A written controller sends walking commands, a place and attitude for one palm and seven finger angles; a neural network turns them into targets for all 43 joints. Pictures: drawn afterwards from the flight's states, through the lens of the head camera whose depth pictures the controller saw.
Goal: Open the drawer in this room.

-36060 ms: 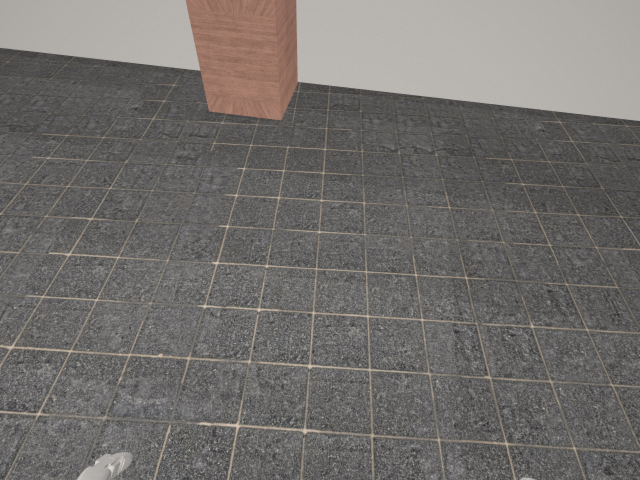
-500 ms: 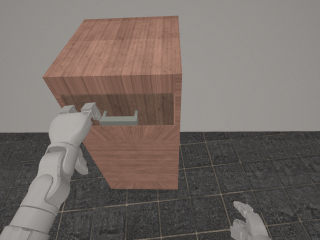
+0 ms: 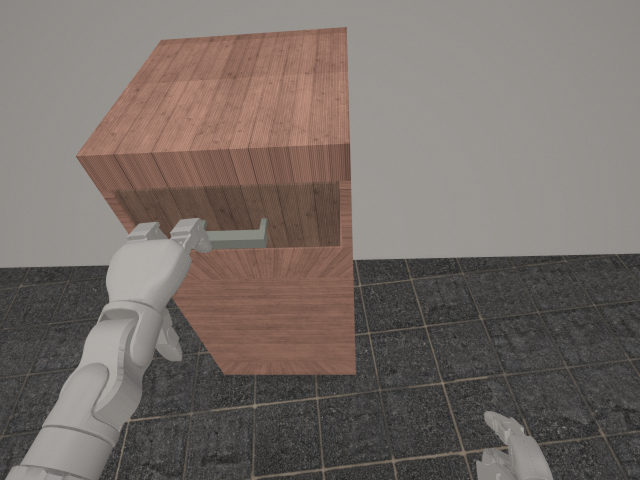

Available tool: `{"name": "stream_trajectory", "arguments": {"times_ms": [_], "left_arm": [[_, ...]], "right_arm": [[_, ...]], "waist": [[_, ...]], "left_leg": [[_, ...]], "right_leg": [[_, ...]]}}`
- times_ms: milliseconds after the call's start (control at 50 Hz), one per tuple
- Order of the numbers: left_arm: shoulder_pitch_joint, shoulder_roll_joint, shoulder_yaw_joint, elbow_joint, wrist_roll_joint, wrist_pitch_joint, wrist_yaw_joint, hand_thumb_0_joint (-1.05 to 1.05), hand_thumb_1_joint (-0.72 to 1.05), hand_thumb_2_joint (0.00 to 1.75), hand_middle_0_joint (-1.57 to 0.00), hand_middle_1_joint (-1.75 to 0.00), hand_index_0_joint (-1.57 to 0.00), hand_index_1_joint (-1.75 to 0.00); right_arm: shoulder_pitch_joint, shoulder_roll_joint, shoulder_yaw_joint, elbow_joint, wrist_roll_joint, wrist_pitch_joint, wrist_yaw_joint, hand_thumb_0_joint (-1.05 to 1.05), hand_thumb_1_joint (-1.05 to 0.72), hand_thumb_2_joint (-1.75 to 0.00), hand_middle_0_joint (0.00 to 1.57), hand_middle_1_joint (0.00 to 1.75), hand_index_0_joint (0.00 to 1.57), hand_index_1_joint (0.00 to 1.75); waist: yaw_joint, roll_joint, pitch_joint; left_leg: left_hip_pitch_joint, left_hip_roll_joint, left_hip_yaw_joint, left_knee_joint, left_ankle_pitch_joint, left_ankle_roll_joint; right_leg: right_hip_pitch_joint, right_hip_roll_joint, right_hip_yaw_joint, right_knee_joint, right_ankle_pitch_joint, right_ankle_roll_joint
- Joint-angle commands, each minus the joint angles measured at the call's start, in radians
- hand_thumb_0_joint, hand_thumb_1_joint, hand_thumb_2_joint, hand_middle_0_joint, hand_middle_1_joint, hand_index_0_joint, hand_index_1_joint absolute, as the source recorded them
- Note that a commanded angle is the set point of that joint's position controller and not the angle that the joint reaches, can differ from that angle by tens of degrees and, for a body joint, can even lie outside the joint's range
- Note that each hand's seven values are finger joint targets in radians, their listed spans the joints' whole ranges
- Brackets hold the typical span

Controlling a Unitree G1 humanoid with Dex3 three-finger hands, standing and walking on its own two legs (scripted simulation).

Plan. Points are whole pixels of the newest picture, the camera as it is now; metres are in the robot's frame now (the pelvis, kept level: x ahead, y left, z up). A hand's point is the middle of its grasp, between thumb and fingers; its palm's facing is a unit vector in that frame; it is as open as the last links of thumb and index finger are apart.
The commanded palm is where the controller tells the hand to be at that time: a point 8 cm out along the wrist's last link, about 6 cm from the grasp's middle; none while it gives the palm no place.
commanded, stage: move the hooked fingers above the handle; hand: left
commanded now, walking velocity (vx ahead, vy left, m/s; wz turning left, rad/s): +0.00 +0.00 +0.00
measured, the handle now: (231, 231) +0.51 +0.24 -0.03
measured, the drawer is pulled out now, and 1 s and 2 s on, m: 0.00 0.00 0.00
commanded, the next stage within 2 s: none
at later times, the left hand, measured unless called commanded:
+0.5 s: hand (204, 262) +0.37 +0.22 +0.05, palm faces +0.01 -0.06 -1.00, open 13.8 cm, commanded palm +0.36 +0.24 +0.11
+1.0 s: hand (212, 250) +0.41 +0.22 +0.04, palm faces -0.01 -0.04 -1.00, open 13.8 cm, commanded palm +0.39 +0.23 +0.10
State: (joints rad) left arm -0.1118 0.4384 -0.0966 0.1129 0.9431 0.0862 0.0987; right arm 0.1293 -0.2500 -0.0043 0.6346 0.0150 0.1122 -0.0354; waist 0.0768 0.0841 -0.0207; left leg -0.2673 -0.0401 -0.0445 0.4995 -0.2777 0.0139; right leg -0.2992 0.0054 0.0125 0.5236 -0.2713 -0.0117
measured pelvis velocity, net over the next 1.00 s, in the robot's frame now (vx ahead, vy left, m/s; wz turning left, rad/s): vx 0.01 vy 0.00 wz -0.01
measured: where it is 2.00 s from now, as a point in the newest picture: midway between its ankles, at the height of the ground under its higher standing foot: outside the picture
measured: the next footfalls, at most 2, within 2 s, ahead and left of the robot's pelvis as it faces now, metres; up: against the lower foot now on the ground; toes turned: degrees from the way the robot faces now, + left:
none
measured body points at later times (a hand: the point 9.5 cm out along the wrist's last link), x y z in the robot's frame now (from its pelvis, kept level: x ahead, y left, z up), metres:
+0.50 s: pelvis +0.01 -0.01 -0.01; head +0.05 -0.04 +0.44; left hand +0.37 +0.22 +0.11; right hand +0.14 -0.27 -0.14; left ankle -0.01 +0.11 -0.74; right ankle +0.00 -0.11 -0.74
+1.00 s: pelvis +0.01 +0.00 -0.01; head +0.06 -0.02 +0.43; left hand +0.40 +0.22 +0.09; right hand +0.14 -0.25 -0.14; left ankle -0.01 +0.11 -0.74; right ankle +0.00 -0.11 -0.74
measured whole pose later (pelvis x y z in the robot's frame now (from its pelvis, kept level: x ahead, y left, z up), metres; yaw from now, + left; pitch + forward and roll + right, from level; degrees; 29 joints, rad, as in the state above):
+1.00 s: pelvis +0.01 +0.00 -0.01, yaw -1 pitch +10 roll +0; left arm -0.47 0.42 -0.10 0.60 1.03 -0.01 0.21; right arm 0.22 -0.25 -0.05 0.65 0.02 0.11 -0.04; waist 0.01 0.05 -0.08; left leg -0.46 -0.04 -0.03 0.63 -0.35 0.02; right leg -0.48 0.01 0.02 0.64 -0.33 -0.01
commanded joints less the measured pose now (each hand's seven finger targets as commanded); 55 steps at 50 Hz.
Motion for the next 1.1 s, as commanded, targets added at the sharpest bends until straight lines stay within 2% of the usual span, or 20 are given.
{"name": "stream_trajectory", "arguments": {"times_ms": [0, 40, 100, 260, 280, 320, 360, 400, 480, 520, 560, 620, 680, 720, 740, 800, 900, 1000, 1020, 1080], "left_arm": [[-0.369, 0.251, 0.164, -0.1, 0.024, -0.033, 0.045, 0.0, -0.5, 0.3, -0.3, -1.2, -0.3, -1.2], [-0.412, 0.288, 0.194, -0.087, 0.032, -0.05, 0.055, 0.0, -0.5, 0.3, -0.3, -1.2, -0.3, -1.2], [-0.438, 0.244, 0.157, -0.03, 0.03, -0.065, 0.061, 0.0, -0.5, 0.3, -0.3, -1.2, -0.3, -1.2], [-0.535, 0.255, 0.137, 0.084, 0.027, -0.09, 0.043, 0.0, -0.5, 0.3, -0.3, -1.2, -0.3, -1.2], [-0.523, 0.247, 0.132, 0.079, 0.026, -0.098, 0.043, 0.0, -0.5, 0.3, -0.3, -1.2, -0.3, -1.2], [-0.531, 0.264, 0.153, 0.063, 0.021, -0.121, 0.048, 0.0, -0.5, 0.3, -0.3, -1.2, -0.3, -1.2], [-0.508, 0.272, 0.174, 0.057, 0.024, -0.138, 0.064, 0.0, -0.5, 0.3, -0.3, -1.2, -0.3, -1.2], [-0.524, 0.256, 0.168, 0.066, 0.028, -0.14, 0.085, 0.0, -0.5, 0.3, -0.3, -1.2, -0.3, -1.2], [-0.563, 0.265, 0.182, 0.153, 0.051, -0.11, 0.131, 0.0, -0.5, 0.3, -0.3, -1.2, -0.3, -1.2], [-0.585, 0.295, 0.203, 0.191, 0.06, -0.089, 0.146, 0.0, -0.5, 0.3, -0.3, -1.2, -0.3, -1.2], [-0.589, 0.269, 0.176, 0.185, 0.063, -0.076, 0.152, 0.0, -0.5, 0.3, -0.3, -1.2, -0.3, -1.2], [-0.584, 0.268, 0.176, 0.185, 0.06, -0.064, 0.146, 0.0, -0.5, 0.3, -0.3, -1.2, -0.3, -1.2], [-0.584, 0.212, 0.12, 0.201, 0.05, -0.059, 0.127, 0.0, -0.5, 0.3, -0.3, -1.2, -0.3, -1.2], [-0.598, 0.206, 0.111, 0.217, 0.051, -0.061, 0.115, 0.0, -0.5, 0.3, -0.3, -1.2, -0.3, -1.2], [-0.604, 0.234, 0.133, 0.214, 0.054, -0.066, 0.114, 0.0, -0.5, 0.3, -0.3, -1.2, -0.3, -1.2], [-0.64, 0.187, 0.089, 0.181, 0.065, -0.082, 0.115, 0.0, -0.5, 0.3, -0.3, -1.2, -0.3, -1.2], [-0.743, 0.227, 0.12, 0.277, 0.089, -0.092, 0.151, 0.0, -0.5, 0.3, -0.3, -1.2, -0.3, -1.2], [-0.829, 0.249, 0.131, 0.352, 0.111, -0.092, 0.191, 0.0, -0.5, 0.3, -0.3, -1.2, -0.3, -1.2], [-0.828, 0.254, 0.138, 0.385, 0.108, -0.086, 0.192, 0.0, -0.5, 0.3, -0.3, -1.2, -0.3, -1.2], [-0.866, 0.19, 0.075, 0.431, 0.102, -0.08, 0.185, 0.0, -0.5, 0.3, -0.3, -1.2, -0.3, -1.2]], "right_arm": [[-0.095, -0.101, -0.032, -0.134, -0.002, -0.053, -0.027, 0.0, -0.9, -0.9, 0.2, 0.3, 0.2, 0.3], [-0.091, -0.099, -0.033, -0.134, -0.002, -0.056, -0.032, 0.0, -0.9, -0.9, 0.2, 0.3, 0.2, 0.3], [-0.077, -0.094, -0.038, -0.128, 0.0, -0.06, -0.036, 0.0, -0.9, -0.9, 0.2, 0.3, 0.2, 0.3], [-0.028, -0.111, -0.054, -0.119, 0.002, -0.064, -0.044, 0.0, -0.9, -0.9, 0.2, 0.3, 0.2, 0.3], [-0.025, -0.111, -0.058, -0.125, 0.002, -0.064, -0.043, 0.0, -0.9, -0.9, 0.2, 0.3, 0.2, 0.3], [-0.006, -0.114, -0.066, -0.125, -0.003, -0.066, -0.042, 0.0, -0.9, -0.9, 0.2, 0.3, 0.2, 0.3], [0.001, -0.112, -0.071, -0.124, -0.003, -0.063, -0.039, 0.0, -0.9, -0.9, 0.2, 0.3, 0.2, 0.3], [0.014, -0.112, -0.075, -0.115, 0.0, -0.062, -0.036, 0.0, -0.9, -0.9, 0.2, 0.3, 0.2, 0.3], [0.04, -0.118, -0.078, -0.099, 0.006, -0.057, -0.029, 0.0, -0.9, -0.9, 0.2, 0.3, 0.2, 0.3], [0.044, -0.123, -0.08, -0.094, 0.007, -0.051, -0.031, 0.0, -0.9, -0.9, 0.2, 0.3, 0.2, 0.3], [0.052, -0.118, -0.081, -0.1, 0.007, -0.05, -0.027, 0.0, -0.9, -0.9, 0.2, 0.3, 0.2, 0.3], [0.064, -0.124, -0.089, -0.099, 0.005, -0.046, -0.024, 0.0, -0.9, -0.9, 0.2, 0.3, 0.2, 0.3], [0.072, -0.127, -0.088, -0.101, 0.007, -0.045, -0.021, 0.0, -0.9, -0.9, 0.2, 0.3, 0.2, 0.3], [0.079, -0.131, -0.088, -0.097, 0.006, -0.043, -0.021, 0.0, -0.9, -0.9, 0.2, 0.3, 0.2, 0.3], [0.083, -0.133, -0.088, -0.097, 0.006, -0.042, -0.02, 0.0, -0.9, -0.9, 0.2, 0.3, 0.2, 0.3], [0.089, -0.125, -0.09, -0.098, 0.003, -0.04, -0.015, 0.0, -0.9, -0.9, 0.2, 0.3, 0.2, 0.3], [0.107, -0.125, -0.086, -0.079, 0.003, -0.036, -0.018, 0.0, -0.9, -0.9, 0.2, 0.3, 0.2, 0.3], [0.131, -0.121, -0.09, -0.067, -0.002, -0.038, -0.02, 0.0, -0.9, -0.9, 0.2, 0.3, 0.2, 0.3], [0.138, -0.126, -0.091, -0.067, -0.003, -0.035, -0.021, 0.0, -0.9, -0.9, 0.2, 0.3, 0.2, 0.3], [0.155, -0.128, -0.093, -0.063, -0.001, -0.036, -0.016, 0.0, -0.9, -0.9, 0.2, 0.3, 0.2, 0.3]], "waist": [[-0.011, -0.103, -0.21], [-0.005, -0.079, -0.252], [-0.017, -0.072, -0.255], [-0.04, -0.099, -0.297], [-0.035, -0.079, -0.316], [-0.031, -0.099, -0.363], [-0.021, -0.081, -0.379], [-0.031, -0.076, -0.367], [-0.039, -0.092, -0.333], [-0.038, -0.109, -0.351], [-0.034, -0.068, -0.39], [-0.04, -0.072, -0.438], [-0.057, -0.084, -0.402], [-0.067, -0.107, -0.386], [-0.06, -0.093, -0.385], [-0.066, -0.061, -0.397], [-0.078, -0.064, -0.354], [-0.08, -0.021, -0.428], [-0.083, -0.049, -0.433], [-0.103, -0.043, -0.427]], "left_leg": [[0.016, -0.015, 0.054, -0.049, 0.21, 0.021], [0.009, -0.021, 0.058, -0.042, 0.207, 0.021], [0.0, -0.024, 0.063, -0.023, 0.222, 0.022], [-0.041, -0.026, 0.072, 0.016, 0.215, 0.03], [-0.039, -0.028, 0.073, 0.022, 0.23, 0.031], [-0.041, -0.028, 0.067, 0.034, 0.257, 0.032], [-0.048, -0.027, 0.066, 0.043, 0.287, 0.032], [-0.05, -0.024, 0.068, 0.05, 0.299, 0.03], [-0.076, -0.018, 0.068, 0.05, 0.278, 0.026], [-0.09, -0.019, 0.069, 0.051, 0.274, 0.027], [-0.069, -0.017, 0.07, 0.053, 0.31, 0.026], [-0.046, -0.012, 0.066, 0.066, 0.369, 0.026], [-0.041, -0.006, 0.065, 0.069, 0.383, 0.028], [-0.039, -0.003, 0.062, 0.071, 0.383, 0.03], [-0.041, -0.002, 0.061, 0.07, 0.381, 0.029], [-0.005, 0.004, 0.051, 0.082, 0.435, 0.025], [-0.045, 0.001, 0.047, 0.081, 0.349, 0.02], [-0.038, -0.002, 0.05, 0.098, 0.348, 0.018], [-0.053, -0.003, 0.047, 0.102, 0.347, 0.018], [-0.052, 0.003, 0.051, 0.108, 0.352, 0.019]], "right_leg": [[0.115, 0.009, -0.016, -0.064, 0.169, -0.024], [0.136, 0.006, -0.005, -0.058, 0.172, -0.023], [0.118, 0.006, -0.006, -0.045, 0.207, -0.022], [0.102, 0.0, 0.006, -0.022, 0.245, -0.013], [0.108, 0.0, 0.006, -0.014, 0.264, -0.014], [0.133, -0.001, 0.009, 0.002, 0.306, -0.013], [0.135, 0.0, 0.01, 0.022, 0.349, -0.016], [0.104, 0.003, 0.002, 0.028, 0.354, -0.018], [0.058, 0.012, -0.014, 0.035, 0.296, -0.023], [0.075, 0.012, -0.008, 0.036, 0.293, -0.022], [0.086, 0.012, -0.013, 0.049, 0.325, -0.027], [0.099, 0.017, -0.015, 0.06, 0.37, -0.028], [0.067, 0.018, -0.022, 0.06, 0.382, -0.025], [0.051, 0.02, -0.023, 0.055, 0.367, -0.025], [0.05, 0.019, -0.023, 0.058, 0.364, -0.027], [0.014, 0.022, -0.03, 0.067, 0.361, -0.031], [-0.035, 0.025, -0.036, 0.07, 0.283, -0.036], [-0.043, 0.026, -0.035, 0.085, 0.272, -0.04], [-0.034, 0.028, -0.034, 0.085, 0.274, -0.039], [-0.064, 0.027, -0.037, 0.086, 0.283, -0.036]]}}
